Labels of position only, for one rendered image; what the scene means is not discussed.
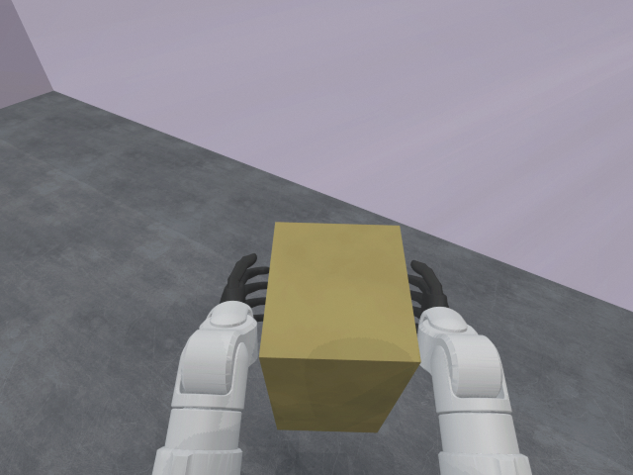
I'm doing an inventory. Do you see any left robot hand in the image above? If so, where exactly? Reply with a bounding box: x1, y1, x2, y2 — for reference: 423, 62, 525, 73
220, 253, 270, 322

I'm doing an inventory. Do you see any robot right forearm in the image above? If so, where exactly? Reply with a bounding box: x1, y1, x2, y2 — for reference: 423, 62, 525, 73
417, 307, 532, 475

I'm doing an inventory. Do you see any right robot hand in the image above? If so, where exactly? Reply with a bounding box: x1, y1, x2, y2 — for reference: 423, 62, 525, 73
407, 260, 450, 333

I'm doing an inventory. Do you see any carton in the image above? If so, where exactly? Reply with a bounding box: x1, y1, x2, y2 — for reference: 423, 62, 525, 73
259, 222, 421, 432

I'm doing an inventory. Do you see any robot left forearm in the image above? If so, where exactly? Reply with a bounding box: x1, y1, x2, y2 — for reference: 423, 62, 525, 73
152, 301, 258, 475

